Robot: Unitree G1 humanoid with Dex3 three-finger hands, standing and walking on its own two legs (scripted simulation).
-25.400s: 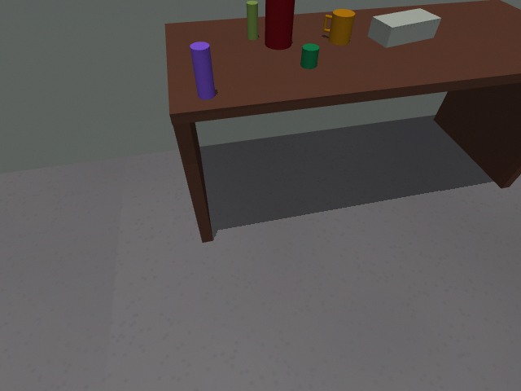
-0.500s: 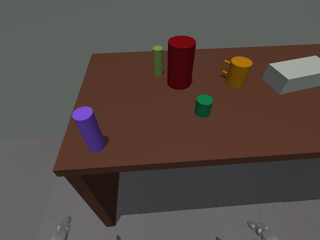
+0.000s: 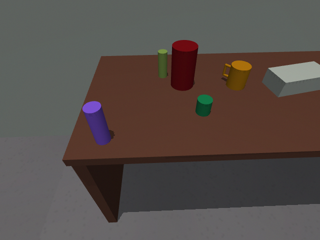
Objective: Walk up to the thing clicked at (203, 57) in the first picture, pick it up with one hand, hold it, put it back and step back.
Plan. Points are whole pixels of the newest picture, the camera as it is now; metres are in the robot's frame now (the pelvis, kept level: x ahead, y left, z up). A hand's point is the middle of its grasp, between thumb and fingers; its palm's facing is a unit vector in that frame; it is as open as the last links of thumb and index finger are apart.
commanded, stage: home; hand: left
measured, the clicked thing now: (98, 124) +0.46 +0.21 +0.02
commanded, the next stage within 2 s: stand in 1.24 s
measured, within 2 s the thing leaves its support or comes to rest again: neither
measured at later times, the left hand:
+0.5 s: hand out of the picture +0.09 +0.26 -0.15, palm faces -0.04 -0.93 -0.36, open 17.5 cm
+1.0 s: hand out of the picture +0.10 +0.27 -0.15, palm faces -0.03 -0.93 -0.36, open 17.5 cm
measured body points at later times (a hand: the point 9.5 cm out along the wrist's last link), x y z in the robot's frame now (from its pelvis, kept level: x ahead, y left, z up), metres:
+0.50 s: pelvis +0.02 +0.01 +0.00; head +0.02 +0.00 +0.45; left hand +0.09 +0.31 -0.13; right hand +0.09 -0.29 -0.13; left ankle +0.04 +0.14 -0.74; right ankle +0.03 -0.13 -0.74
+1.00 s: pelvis +0.03 +0.01 +0.00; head +0.04 +0.00 +0.45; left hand +0.10 +0.31 -0.13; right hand +0.11 -0.29 -0.13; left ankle +0.04 +0.14 -0.74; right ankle +0.03 -0.13 -0.74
